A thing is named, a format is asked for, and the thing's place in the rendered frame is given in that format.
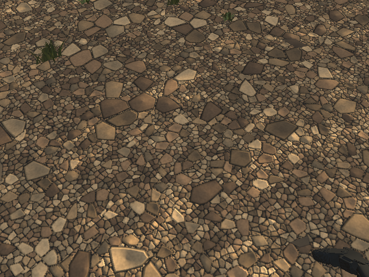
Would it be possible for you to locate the right robot hand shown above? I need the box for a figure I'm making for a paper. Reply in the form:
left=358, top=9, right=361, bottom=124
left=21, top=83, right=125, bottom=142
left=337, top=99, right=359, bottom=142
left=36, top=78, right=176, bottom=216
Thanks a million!
left=312, top=247, right=369, bottom=277

